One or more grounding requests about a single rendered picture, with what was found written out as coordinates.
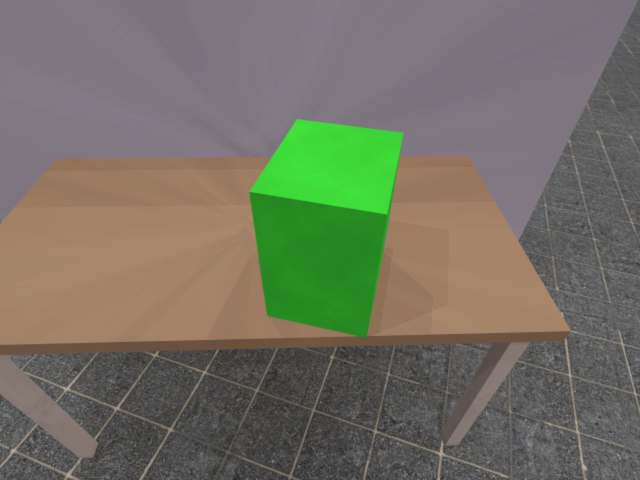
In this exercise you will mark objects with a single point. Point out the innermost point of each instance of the carton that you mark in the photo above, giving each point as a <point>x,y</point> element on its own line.
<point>321,209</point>

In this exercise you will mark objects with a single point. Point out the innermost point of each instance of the table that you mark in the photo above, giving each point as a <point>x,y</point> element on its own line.
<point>160,254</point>

